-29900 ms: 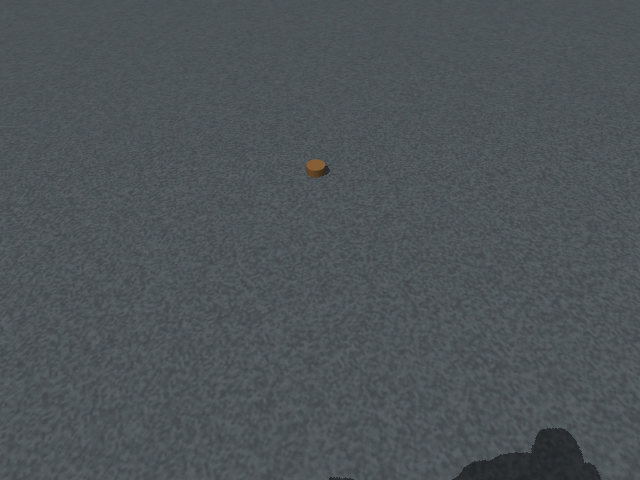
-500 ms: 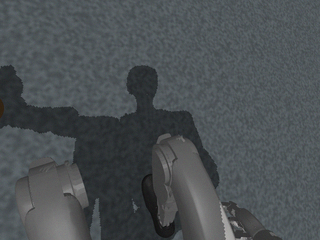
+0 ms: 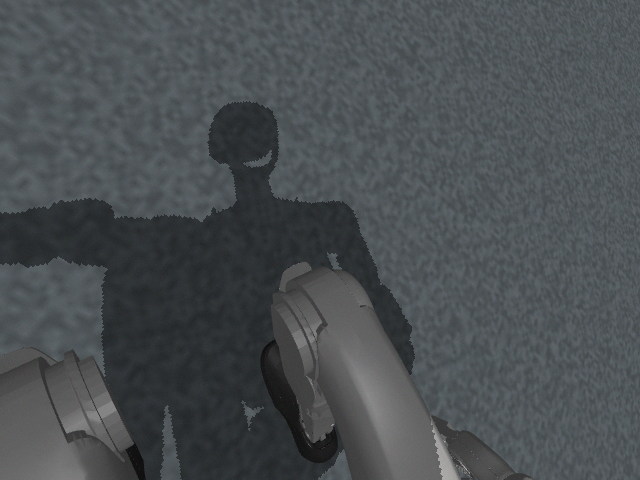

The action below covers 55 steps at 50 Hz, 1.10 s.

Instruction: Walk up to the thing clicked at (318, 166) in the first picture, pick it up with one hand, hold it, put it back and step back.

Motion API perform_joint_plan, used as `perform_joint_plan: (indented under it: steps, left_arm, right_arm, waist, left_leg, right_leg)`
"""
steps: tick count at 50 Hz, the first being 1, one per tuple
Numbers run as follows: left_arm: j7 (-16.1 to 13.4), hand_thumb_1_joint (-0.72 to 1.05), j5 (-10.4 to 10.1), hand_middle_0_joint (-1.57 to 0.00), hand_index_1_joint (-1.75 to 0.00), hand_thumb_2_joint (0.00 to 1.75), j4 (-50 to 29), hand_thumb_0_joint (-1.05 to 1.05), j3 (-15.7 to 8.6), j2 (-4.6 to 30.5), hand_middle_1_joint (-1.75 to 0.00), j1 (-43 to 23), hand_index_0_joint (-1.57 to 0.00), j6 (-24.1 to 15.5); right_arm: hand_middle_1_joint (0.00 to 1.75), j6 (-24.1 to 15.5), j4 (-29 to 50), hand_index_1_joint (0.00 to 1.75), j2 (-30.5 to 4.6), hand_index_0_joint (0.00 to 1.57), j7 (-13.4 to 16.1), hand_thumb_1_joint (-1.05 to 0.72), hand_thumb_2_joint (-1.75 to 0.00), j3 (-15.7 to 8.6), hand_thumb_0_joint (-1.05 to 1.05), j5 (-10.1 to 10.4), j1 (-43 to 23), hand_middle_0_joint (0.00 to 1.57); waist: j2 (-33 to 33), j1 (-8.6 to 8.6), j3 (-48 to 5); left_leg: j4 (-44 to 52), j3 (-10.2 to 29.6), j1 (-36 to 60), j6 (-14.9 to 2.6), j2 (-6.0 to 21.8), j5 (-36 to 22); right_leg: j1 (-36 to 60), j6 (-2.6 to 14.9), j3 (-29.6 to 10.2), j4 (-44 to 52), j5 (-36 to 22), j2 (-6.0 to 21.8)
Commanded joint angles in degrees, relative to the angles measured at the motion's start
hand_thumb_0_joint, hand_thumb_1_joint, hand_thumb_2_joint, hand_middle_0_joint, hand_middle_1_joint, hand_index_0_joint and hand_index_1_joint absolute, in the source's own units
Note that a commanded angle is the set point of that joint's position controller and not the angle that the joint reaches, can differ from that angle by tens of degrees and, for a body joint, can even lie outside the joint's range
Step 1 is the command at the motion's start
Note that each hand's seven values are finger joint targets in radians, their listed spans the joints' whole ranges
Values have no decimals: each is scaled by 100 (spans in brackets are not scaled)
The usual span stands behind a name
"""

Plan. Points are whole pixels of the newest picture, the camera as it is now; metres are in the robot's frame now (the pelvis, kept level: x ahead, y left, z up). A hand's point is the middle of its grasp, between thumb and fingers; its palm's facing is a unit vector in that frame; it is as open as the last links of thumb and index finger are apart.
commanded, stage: rest palm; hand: left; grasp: from above
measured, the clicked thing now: out of the picture +0.44 +0.38 -0.28
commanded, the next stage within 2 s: close in 0.96 s
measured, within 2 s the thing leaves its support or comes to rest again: neither
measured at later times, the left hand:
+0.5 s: hand out of the picture +0.42 +0.37 -0.25, palm faces -0.39 -0.17 -0.90, open 14.2 cm
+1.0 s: hand out of the picture +0.42 +0.38 -0.25, palm faces -0.44 -0.19 -0.88, open 13.8 cm
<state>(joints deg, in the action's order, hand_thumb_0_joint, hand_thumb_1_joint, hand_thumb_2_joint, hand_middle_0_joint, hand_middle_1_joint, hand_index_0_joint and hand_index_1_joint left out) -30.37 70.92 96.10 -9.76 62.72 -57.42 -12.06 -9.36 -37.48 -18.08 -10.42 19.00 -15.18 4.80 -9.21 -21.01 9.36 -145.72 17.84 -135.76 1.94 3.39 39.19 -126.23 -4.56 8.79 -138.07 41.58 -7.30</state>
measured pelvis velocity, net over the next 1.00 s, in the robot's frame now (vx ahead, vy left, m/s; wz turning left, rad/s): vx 0.00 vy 0.00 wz -0.02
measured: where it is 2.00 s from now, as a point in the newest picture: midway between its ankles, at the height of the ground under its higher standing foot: (226, 459)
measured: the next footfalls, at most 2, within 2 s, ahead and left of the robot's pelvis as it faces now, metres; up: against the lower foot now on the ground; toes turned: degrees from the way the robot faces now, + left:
none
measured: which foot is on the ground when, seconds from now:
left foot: down 0.00-1.00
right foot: down 0.00-1.00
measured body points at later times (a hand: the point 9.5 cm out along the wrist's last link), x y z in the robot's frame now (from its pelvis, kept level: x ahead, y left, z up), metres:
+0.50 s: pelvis +0.00 +0.00 +0.00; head +0.26 +0.16 +0.33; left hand +0.44 +0.37 -0.20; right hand +0.10 -0.25 -0.06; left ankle +0.07 +0.14 -0.27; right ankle +0.10 -0.12 -0.27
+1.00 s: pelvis +0.00 +0.00 +0.00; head +0.27 +0.15 +0.32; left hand +0.44 +0.39 -0.20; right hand +0.09 -0.24 -0.06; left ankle +0.07 +0.14 -0.27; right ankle +0.10 -0.12 -0.27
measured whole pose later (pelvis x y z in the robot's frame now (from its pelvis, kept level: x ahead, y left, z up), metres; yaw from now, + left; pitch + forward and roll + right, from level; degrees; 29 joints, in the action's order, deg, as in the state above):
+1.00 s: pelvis +0.00 +0.00 +0.00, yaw -1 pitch +25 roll -15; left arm -31.7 70.5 96.7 -7.6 65.5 -57.0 -15.6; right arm -10.8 -36.8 -19.2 -11.9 21.3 -16.5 1.0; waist -11.4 -19.9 11.8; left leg -146.8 19.6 -134.3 1.8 3.4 40.1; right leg -124.0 -4.8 10.3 -137.5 41.7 -7.5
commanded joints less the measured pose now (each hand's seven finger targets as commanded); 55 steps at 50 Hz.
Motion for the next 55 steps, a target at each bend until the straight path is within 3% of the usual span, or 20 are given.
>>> perform_joint_plan:
  steps: [1,4,5,8,12,16,19,20,23,28,31,32,34,43,44,46,47,51,52,55]
  left_arm:
    - [-84,-55,-178,-6,-99,97,-717,0,-56,1529,-99,-1027,-5,-185]
    - [-48,-56,-172,-6,-99,99,-746,0,-137,1643,-98,-927,-5,-335]
    - [-43,-56,-207,-6,-98,99,-804,0,5,1449,-97,-986,-5,-384]
    - [-94,-55,-161,-6,-99,98,-827,0,43,1462,-99,-1018,-5,-517]
    - [-290,-54,-50,-6,-99,98,-996,0,-7,1538,-98,-1195,-5,-627]
    - [-536,-53,49,-6,-98,97,-842,0,18,1501,-98,-1202,-6,-614]
    - [-657,-52,234,-6,-99,97,-524,0,142,1429,-99,-1162,-6,-475]
    - [-717,-51,167,-6,-99,96,-593,0,61,1530,-99,-1263,-6,-446]
    - [-779,-50,182,-6,-100,94,-402,0,220,1390,-101,-1351,-7,-294]
    - [-698,-49,120,-6,-101,93,-366,0,359,1369,-102,-1454,-7,-123]
    - [-629,-48,-12,-6,-102,92,-364,0,346,1430,-104,-1419,-8,-88]
    - [-643,-48,-64,-6,-101,92,-273,0,194,1563,-103,-1367,-8,-94]
    - [-531,-48,-67,-6,-101,92,-216,0,192,1606,-104,-1264,-8,-83]
    - [-282,-48,-93,-7,-104,94,-550,0,189,1639,-105,-1113,-8,-301]
    - [-275,-47,-108,-6,-103,93,-638,0,228,1589,-105,-1172,-8,-337]
    - [-295,-47,-123,-7,-104,95,-533,0,140,1631,-105,-1005,-8,-394]
    - [-298,-46,-105,-7,-103,94,-477,0,184,1590,-105,-1011,-8,-414]
    - [-378,-46,-118,-6,-102,93,-882,0,78,1733,-104,-1255,-8,-549]
    - [-404,-47,-4,-7,-103,94,-552,0,55,1776,-105,-974,-8,-508]
    - [-521,-41,19,-8,-102,88,-748,0,42,1767,-106,-1187,-11,-542]
  right_arm:
    - [30,-41,51,30,-1925,20,40,-89,-90,-573,0,-13,815,20]
    - [30,1,-38,30,-1890,20,17,-89,-90,-564,0,-38,852,20]
    - [30,2,18,30,-1932,20,18,-89,-90,-573,0,-48,811,20]
    - [30,21,-17,30,-1914,20,2,-89,-90,-541,0,-71,734,20]
    - [30,38,-76,30,-1928,20,-12,-89,-90,-518,0,-116,715,20]
    - [30,6,-92,30,-1967,20,-33,-89,-90,-516,0,-119,579,20]
    - [30,-31,-83,30,-1950,20,-52,-89,-90,-509,0,-155,535,20]
    - [30,-42,-105,30,-1966,20,-47,-89,-90,-499,0,-144,482,20]
    - [30,-101,-19,30,-1988,20,-59,-89,-90,-488,0,-153,411,20]
    - [30,-219,-7,30,-2041,20,-68,-90,-90,-519,0,-91,392,20]
    - [30,-247,73,30,-2065,20,-52,-90,-90,-478,0,-62,388,20]
    - [30,-236,43,30,-2073,20,-53,-90,-90,-450,0,-86,415,20]
    - [30,-261,21,30,-2030,20,-65,-90,-90,-429,0,-55,450,20]
    - [30,-206,38,30,-1985,20,-89,-90,-90,-349,0,-59,464,20]
    - [30,-197,17,30,-2075,20,-94,-90,-90,-413,0,-85,551,20]
    - [30,-154,27,30,-1992,20,-97,-89,-90,-317,0,-91,557,20]
    - [30,-148,32,30,-1994,20,-108,-89,-90,-291,0,-122,616,20]
    - [30,-132,54,30,-2087,20,-97,-89,-90,-347,0,-148,553,20]
    - [30,-123,37,30,-2068,20,-97,-90,-90,-337,0,-142,533,20]
    - [30,-125,50,30,-2062,20,-82,-88,-90,-329,0,-150,448,20]
  waist:
    - [3002,-10,-3660]
    - [3008,47,-3688]
    - [2967,-1,-3744]
    - [3032,29,-3679]
    - [3122,33,-3811]
    - [3051,14,-3621]
    - [3119,-13,-3408]
    - [3072,22,-3456]
    - [3223,-51,-3311]
    - [3260,-84,-3336]
    - [3108,-103,-3370]
    - [3073,-85,-3452]
    - [3151,-70,-3263]
    - [3328,-58,-3414]
    - [3351,-108,-3416]
    - [3209,-63,-3464]
    - [3144,-128,-3374]
    - [3206,-71,-3449]
    - [3285,-28,-3424]
    - [3228,-37,-3537]
  left_leg:
    - [1253,-748,3088,-252,161,-1419]
    - [1225,-741,3051,-263,176,-1366]
    - [1208,-708,3133,-264,185,-1433]
    - [1214,-688,3162,-263,202,-1344]
    - [1187,-683,3293,-240,213,-1431]
    - [1183,-681,3178,-221,222,-1392]
    - [1210,-721,3111,-215,226,-1227]
    - [1214,-707,3052,-196,215,-1190]
    - [1335,-706,3076,-173,204,-984]
    - [1343,-632,3225,-142,222,-927]
    - [1295,-629,3067,-186,224,-985]
    - [1313,-614,3048,-182,216,-994]
    - [1338,-583,3085,-164,225,-975]
    - [1242,-595,3326,-159,246,-1445]
    - [1253,-595,3351,-162,235,-1508]
    - [1247,-556,3333,-174,257,-1620]
    - [1220,-566,3261,-201,247,-1572]
    - [1257,-567,3310,-188,257,-1485]
    - [1265,-597,3318,-182,258,-1463]
    - [1205,-597,3252,-190,267,-1394]
  right_leg:
    - [1931,452,761,1286,-1979,-71]
    - [2037,441,728,1326,-1947,-85]
    - [2052,429,771,1333,-2008,-86]
    - [1975,446,783,1329,-1914,-92]
    - [2118,435,801,1337,-2013,-108]
    - [1928,447,863,1294,-1970,-116]
    - [1808,465,837,1281,-1873,-133]
    - [1765,472,863,1267,-1810,-118]
    - [1655,512,869,1272,-1649,-108]
    - [1524,515,869,1180,-1603,-87]
    - [1679,482,846,1247,-1667,-110]
    - [1778,478,856,1274,-1676,-91]
    - [1615,495,864,1192,-1611,-73]
    - [1816,465,877,1188,-1933,-102]
    - [1866,460,882,1213,-1973,-97]
    - [1947,446,922,1217,-2065,-106]
    - [1958,431,919,1257,-2058,-108]
    - [1951,442,945,1267,-1984,-119]
    - [2009,462,902,1248,-1971,-126]
    - [1967,458,916,1242,-1958,-131]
